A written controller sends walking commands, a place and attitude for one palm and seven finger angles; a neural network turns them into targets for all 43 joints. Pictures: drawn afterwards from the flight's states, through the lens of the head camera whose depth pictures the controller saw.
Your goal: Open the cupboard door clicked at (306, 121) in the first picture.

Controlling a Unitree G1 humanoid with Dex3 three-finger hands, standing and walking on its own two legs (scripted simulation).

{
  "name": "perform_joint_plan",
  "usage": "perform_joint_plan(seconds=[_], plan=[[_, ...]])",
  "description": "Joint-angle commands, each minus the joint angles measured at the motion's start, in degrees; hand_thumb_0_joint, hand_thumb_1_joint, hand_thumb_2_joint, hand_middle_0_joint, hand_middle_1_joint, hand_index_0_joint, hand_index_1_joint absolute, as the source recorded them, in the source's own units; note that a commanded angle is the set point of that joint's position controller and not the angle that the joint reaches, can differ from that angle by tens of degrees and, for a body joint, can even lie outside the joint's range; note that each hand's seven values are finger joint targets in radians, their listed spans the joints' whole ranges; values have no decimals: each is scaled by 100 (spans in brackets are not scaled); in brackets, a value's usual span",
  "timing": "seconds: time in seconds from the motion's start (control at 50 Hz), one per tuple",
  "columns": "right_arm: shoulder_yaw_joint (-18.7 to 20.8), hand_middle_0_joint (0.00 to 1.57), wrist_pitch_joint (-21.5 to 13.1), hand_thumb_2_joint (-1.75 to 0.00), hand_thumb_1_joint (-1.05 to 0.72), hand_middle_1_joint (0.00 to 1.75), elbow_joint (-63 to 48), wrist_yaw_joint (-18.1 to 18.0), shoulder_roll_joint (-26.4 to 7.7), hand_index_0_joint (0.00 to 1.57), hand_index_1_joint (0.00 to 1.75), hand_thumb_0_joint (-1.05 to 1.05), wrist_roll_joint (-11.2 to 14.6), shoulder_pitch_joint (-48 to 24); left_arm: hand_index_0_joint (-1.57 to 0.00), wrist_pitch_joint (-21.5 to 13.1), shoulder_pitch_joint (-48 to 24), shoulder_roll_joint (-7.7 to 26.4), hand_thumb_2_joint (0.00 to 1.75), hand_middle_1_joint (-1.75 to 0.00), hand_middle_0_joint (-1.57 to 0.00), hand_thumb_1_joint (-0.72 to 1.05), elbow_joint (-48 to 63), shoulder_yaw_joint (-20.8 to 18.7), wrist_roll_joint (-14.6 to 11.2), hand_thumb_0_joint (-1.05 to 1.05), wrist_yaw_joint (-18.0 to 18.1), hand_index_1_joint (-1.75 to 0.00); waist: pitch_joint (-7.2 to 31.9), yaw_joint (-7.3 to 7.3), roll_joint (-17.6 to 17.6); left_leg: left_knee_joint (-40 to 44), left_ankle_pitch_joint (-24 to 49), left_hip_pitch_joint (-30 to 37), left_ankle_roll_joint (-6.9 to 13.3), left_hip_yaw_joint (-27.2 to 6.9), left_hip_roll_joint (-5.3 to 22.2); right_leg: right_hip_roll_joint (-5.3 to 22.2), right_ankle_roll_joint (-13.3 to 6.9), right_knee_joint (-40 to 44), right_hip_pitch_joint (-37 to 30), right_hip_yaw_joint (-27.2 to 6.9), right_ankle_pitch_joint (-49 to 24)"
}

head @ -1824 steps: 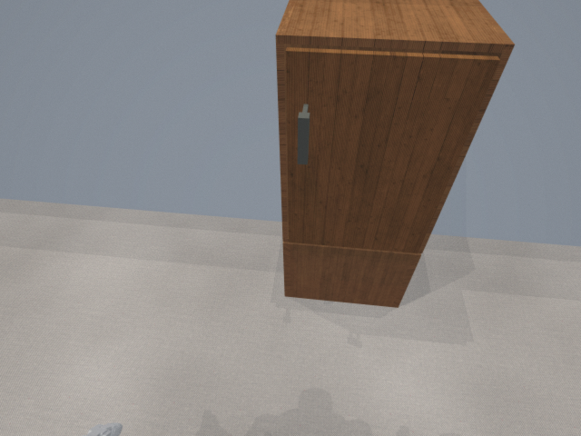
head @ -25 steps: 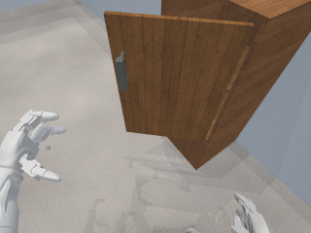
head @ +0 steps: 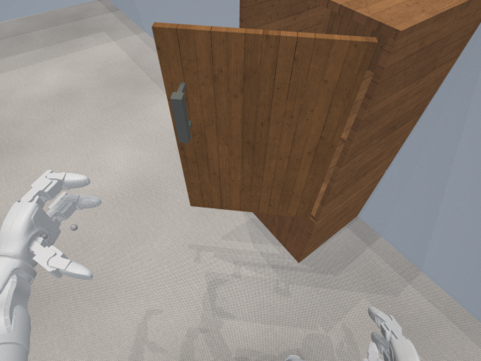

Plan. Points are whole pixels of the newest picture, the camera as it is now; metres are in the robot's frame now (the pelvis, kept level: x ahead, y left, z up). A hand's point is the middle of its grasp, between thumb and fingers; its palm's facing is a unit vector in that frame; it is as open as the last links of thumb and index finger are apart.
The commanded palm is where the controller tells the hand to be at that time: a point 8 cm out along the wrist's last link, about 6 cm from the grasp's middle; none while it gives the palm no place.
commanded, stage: raise the hand with hooked fingers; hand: left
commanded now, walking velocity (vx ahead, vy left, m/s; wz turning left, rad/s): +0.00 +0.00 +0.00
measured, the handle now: (183, 113) +0.59 +0.16 +0.06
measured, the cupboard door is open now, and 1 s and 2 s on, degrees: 47 47 47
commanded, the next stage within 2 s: move the hooked fingers beside the handle in 0.06 s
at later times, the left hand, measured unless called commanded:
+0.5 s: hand (89, 200) +0.34 +0.27 +0.08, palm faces -0.05 -1.00 -0.01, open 14.0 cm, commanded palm +0.32 +0.31 +0.08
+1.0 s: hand (114, 169) +0.41 +0.25 +0.08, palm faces -0.06 -1.00 +0.00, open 14.0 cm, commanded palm +0.39 +0.30 +0.08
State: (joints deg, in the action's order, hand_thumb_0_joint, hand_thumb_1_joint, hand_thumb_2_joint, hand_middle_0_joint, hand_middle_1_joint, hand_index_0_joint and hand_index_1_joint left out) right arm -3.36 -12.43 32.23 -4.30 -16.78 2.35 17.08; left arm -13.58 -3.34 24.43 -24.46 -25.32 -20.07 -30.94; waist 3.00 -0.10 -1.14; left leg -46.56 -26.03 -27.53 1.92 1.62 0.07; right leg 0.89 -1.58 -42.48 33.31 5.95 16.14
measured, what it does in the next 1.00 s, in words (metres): stands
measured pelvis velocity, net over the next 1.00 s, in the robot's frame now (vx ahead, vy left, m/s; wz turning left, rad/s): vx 0.00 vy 0.00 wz -0.01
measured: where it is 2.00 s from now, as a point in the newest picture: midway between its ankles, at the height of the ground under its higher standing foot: outside the picture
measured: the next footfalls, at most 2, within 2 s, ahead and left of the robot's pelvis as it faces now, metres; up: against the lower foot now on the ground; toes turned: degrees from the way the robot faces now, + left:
none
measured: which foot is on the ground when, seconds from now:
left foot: down 0.00-1.00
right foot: down 0.00-1.00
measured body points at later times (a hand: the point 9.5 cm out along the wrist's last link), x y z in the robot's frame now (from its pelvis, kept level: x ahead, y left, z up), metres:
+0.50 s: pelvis +0.00 +0.00 +0.00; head +0.05 +0.01 +0.44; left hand +0.33 +0.32 +0.08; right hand +0.14 -0.25 -0.09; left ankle -0.03 +0.09 -0.71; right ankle +0.06 -0.11 -0.71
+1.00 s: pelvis +0.00 +0.00 -0.01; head +0.08 +0.01 +0.44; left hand +0.40 +0.31 +0.08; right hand +0.08 -0.27 -0.11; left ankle -0.03 +0.09 -0.71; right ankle +0.06 -0.11 -0.71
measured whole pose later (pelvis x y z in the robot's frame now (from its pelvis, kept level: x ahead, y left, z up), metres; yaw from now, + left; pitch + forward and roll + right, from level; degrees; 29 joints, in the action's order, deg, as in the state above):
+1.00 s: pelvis +0.00 +0.00 -0.01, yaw -1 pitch +13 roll -1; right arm -3.1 -6.1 34.4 -3.7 -17.5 1.8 20.1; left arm -17.0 -31.7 29.0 -50.9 -24.1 -14.3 -29.8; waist 3.6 -3.6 -0.2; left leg -49.1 -26.3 -35.5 2.2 2.1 0.0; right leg 1.0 -1.3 -44.4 41.2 5.4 15.9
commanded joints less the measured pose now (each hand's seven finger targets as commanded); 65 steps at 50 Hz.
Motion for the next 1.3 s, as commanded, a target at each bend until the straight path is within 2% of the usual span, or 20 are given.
perform_joint_plan(seconds=[0.0,0.02,0.16,0.24,0.32,0.36,0.46,0.52,0.58,0.64,0.74,0.82,0.88,0.92,0.98,1.0,1.04,1.06,1.16,1.28], plan=[[351,20,-296,-90,-90,30,-784,-123,-826,20,30,0,24,-234,-30,-313,-1345,1616,30,-120,-30,-50,996,-542,-219,0,-68,-120,1121,0,-210,886,1418,-277,-113,-319,-26,-90,-36,493,-1394,-473,-487],[341,20,-292,-90,-90,30,-781,-128,-803,20,30,0,34,-249,-30,-300,-1401,1593,30,-120,-30,-50,996,-498,-197,0,-85,-120,1149,4,-378,913,1396,-237,-120,-311,-31,-83,-34,493,-1365,-465,-462],[337,20,-307,-90,-90,30,-795,-128,-809,20,30,0,17,-226,-30,-313,-1432,1584,30,-120,-30,-50,955,-468,-165,0,-114,-120,1316,17,-236,896,1552,-191,-140,-341,-29,-95,-27,416,-1382,-419,-627],[324,20,-271,-90,-90,30,-656,-195,-824,20,30,0,14,-155,-30,-370,-2297,1648,30,-120,-30,-50,648,-384,-129,0,-88,-120,1162,-149,-191,842,1344,-247,-143,-359,-30,-106,-25,423,-1162,-444,-434],[320,20,-231,-90,-90,30,-581,-214,-850,20,30,0,-13,-91,-30,-418,-2782,1832,30,-120,-30,-50,353,-380,8,0,-107,-120,1389,-134,-471,791,1486,-244,-173,-357,-38,-78,-59,326,-1176,-454,-551],[325,20,-228,-90,-90,30,-586,-208,-832,20,30,0,1,-71,-30,-426,-2910,1679,30,-120,-30,-50,329,-180,75,0,-117,-120,1578,-136,-660,799,1623,-102,-206,-378,-38,-70,-63,276,-1118,-421,-636],[342,20,-139,-90,-90,30,-547,-171,-874,20,30,0,-13,80,-30,-378,-3103,1701,30,-120,-30,-50,-117,-214,73,0,-57,-120,1675,-155,-224,766,1914,-240,-234,-400,-4,-87,-43,211,-1166,-374,-949],[345,20,-52,-90,-90,30,-587,-106,-892,20,30,0,-37,153,-30,-324,-3053,1913,30,-120,-30,-50,-408,-427,113,0,4,-120,1720,-57,-274,749,1983,-390,-238,-343,-17,-85,-62,172,-1277,-412,-1059],[362,20,38,-90,-90,30,-604,-62,-892,20,30,0,-41,226,-30,-350,-3250,1855,30,-120,-30,-50,-548,-364,213,0,124,-120,1742,-109,-183,756,1906,-506,-214,-312,-23,-71,-39,166,-1270,-436,-1063],[394,20,121,-90,-90,30,-644,-15,-888,20,30,0,-64,328,-30,-491,-3298,1988,30,-120,-30,-50,-358,-481,217,0,129,-120,2135,-54,-314,687,2320,-379,-215,-267,-19,-92,-44,96,-1510,-488,-1452],[399,20,256,-90,-90,30,-489,-32,-916,20,30,0,-48,447,-30,-629,-3954,1927,30,-120,-30,-50,-773,-348,215,0,78,-120,1802,-302,-121,657,1913,-551,-159,-259,12,-128,-12,162,-1222,-504,-1237],[405,20,353,-90,-90,30,-421,-53,-948,20,30,0,-49,540,-30,-656,-4463,2178,30,-120,-30,-50,-1034,-353,350,0,41,-120,1982,-320,-380,628,1867,-539,-151,-274,1,-119,-36,124,-1163,-533,-1151],[410,20,386,-90,-90,30,-365,-50,-926,20,30,0,-53,619,-30,-706,-4813,1999,30,-120,-30,-50,-1180,-116,442,0,76,-120,2089,-381,-611,604,1999,-352,-196,-327,11,-120,-38,96,-938,-477,-1106],[418,20,445,-90,-90,30,-318,-38,-964,20,30,0,-64,703,-30,-731,-4980,2131,30,-120,-30,-50,-1413,-205,424,0,84,-120,2177,-410,-328,535,2050,-392,-180,-330,33,-144,-25,77,-969,-490,-1192],[397,20,521,-90,-90,30,-262,-28,-964,20,30,0,-57,726,-30,-747,-5295,2075,30,-120,-30,-50,-1824,-129,480,0,159,-120,2055,-489,-304,536,1796,-614,-150,-309,22,-121,-11,69,-889,-499,-1078],[400,20,550,-90,-90,30,-271,-16,-994,20,30,0,-70,779,-30,-763,-5323,2227,30,-120,-30,-50,-1904,-265,471,0,172,-120,2104,-429,-236,502,1914,-662,-149,-313,17,-130,-40,23,-1004,-511,-1216],[402,20,609,-90,-90,30,-299,12,-968,20,30,0,-76,813,-30,-779,-5374,2259,30,-120,-30,-50,-1899,-216,592,0,219,-120,2326,-399,-544,498,2180,-547,-187,-314,22,-117,-33,-37,-985,-499,-1353],[404,20,643,-90,-90,30,-304,31,-968,20,30,0,-85,854,-30,-760,-5307,2216,30,-120,-30,-50,-2050,-201,634,0,256,-120,2282,-401,-456,479,2190,-586,-175,-295,31,-123,-26,-31,-937,-498,-1362],[391,20,811,-90,-90,30,-236,51,-1033,20,30,0,-91,998,-30,-815,-6086,2493,30,-120,-30,-50,-2604,-251,788,0,367,-120,2028,-622,-122,424,1649,-1000,-102,-300,52,-139,9,-31,-731,-530,-1058],[375,20,932,-90,-90,30,-131,52,-1042,20,30,0,-156,1218,-30,-1027,-6948,2721,30,-120,-30,-50,-2737,-187,1009,0,414,-120,2556,-769,-609,243,1796,-864,-101,-338,46,-162,0,-149,-614,-586,-1120]])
